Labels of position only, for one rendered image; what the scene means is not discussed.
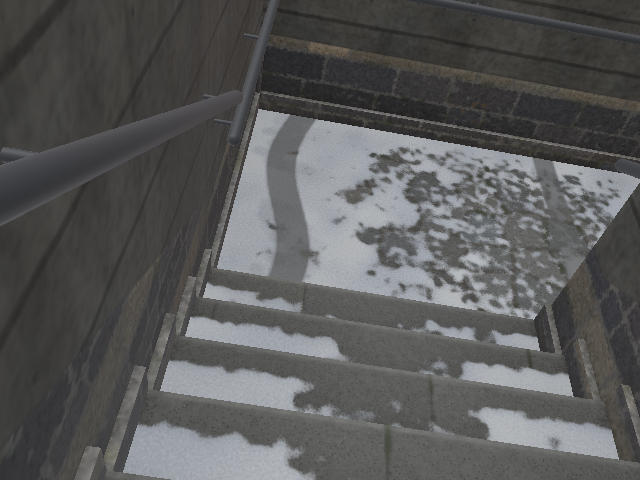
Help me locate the stairs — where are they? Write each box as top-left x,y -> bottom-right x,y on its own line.
104,267 -> 640,480

